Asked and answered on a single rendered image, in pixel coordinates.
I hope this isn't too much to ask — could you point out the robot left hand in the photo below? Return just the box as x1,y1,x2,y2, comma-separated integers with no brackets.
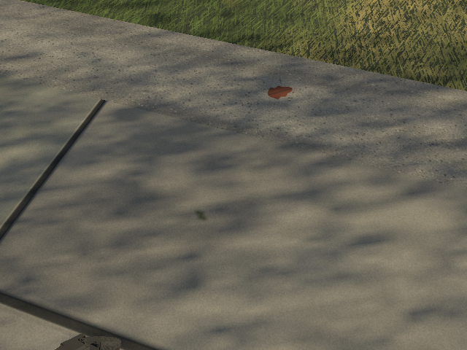
55,334,121,350

